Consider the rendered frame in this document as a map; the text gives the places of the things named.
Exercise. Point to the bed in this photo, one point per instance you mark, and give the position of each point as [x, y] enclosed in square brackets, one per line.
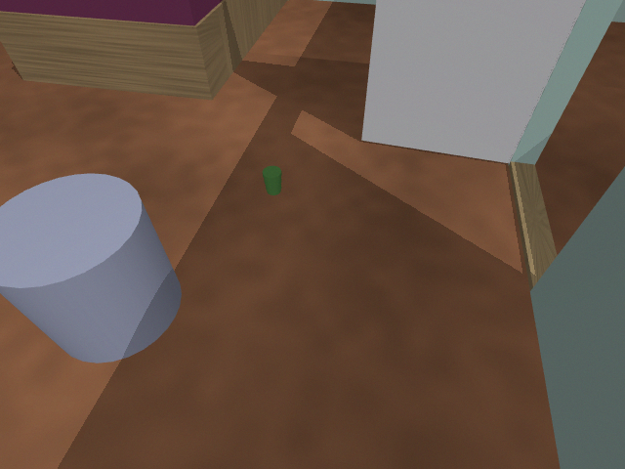
[180, 48]

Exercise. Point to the cup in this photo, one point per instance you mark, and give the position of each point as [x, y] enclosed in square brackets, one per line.
[272, 178]

